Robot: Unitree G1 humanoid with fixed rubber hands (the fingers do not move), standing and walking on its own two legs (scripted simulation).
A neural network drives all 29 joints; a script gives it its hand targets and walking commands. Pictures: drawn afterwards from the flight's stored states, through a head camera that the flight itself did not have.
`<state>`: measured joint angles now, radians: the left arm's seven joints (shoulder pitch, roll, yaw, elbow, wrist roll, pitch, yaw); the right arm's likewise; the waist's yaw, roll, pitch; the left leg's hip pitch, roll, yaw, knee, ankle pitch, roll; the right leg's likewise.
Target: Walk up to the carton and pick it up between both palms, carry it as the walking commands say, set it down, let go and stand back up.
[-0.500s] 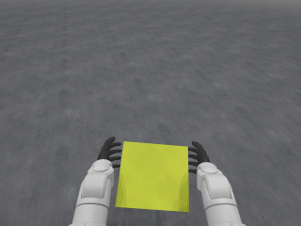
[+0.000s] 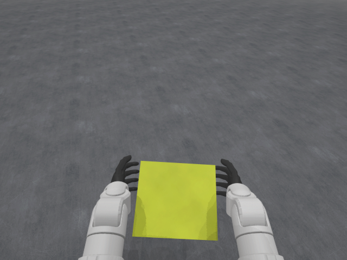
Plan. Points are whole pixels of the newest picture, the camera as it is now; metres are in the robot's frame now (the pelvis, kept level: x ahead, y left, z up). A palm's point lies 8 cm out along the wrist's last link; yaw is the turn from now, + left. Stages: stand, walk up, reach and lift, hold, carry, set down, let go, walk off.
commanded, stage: carry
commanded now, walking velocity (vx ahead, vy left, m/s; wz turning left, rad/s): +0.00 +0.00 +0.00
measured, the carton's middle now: (174, 202) +0.31 +0.00 -0.05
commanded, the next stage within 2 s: hold in 0.28 s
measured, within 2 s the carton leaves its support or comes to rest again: neither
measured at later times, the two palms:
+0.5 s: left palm (111, 203) +0.26 +0.15 +0.05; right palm (230, 200) +0.27 -0.12 +0.04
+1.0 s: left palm (124, 194) +0.26 +0.11 +0.08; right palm (247, 192) +0.26 -0.15 +0.07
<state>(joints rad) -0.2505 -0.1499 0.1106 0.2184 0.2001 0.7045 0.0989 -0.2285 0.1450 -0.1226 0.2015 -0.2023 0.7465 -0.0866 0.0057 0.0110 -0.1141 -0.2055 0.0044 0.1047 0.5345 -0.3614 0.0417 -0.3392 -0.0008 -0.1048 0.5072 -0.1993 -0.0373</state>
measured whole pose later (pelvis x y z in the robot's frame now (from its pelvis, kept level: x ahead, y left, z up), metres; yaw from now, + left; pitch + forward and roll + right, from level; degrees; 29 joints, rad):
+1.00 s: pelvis -0.06 -0.04 +0.00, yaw +4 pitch -10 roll +0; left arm -0.59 -0.13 0.41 0.68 0.38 0.62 0.01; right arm -0.57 0.24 -0.42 0.57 -0.37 0.69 -0.12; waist -0.04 0.02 0.02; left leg -0.09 -0.02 -0.08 0.52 -0.27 0.01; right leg -0.18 0.04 -0.04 0.47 -0.14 -0.03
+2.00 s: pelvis -0.06 -0.01 -0.04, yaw +3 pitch +17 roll +1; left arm -0.49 -0.23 0.40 0.67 0.32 0.13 0.13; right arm -0.45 0.21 -0.41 0.57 -0.35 0.17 -0.08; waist -0.02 0.04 -0.03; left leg -0.75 -0.07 -0.02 0.80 -0.34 0.03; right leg -0.85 0.01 0.02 0.74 -0.18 -0.02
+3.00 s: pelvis -0.09 -0.01 -0.20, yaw +4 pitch +37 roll +2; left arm -0.74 -0.16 0.39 0.68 0.17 0.14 0.19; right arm -0.74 0.13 -0.39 0.64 -0.26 0.18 -0.18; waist -0.01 0.02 -0.17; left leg -1.62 -0.09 0.03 1.55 -0.59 0.02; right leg -1.74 0.02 0.03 1.48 -0.39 -0.01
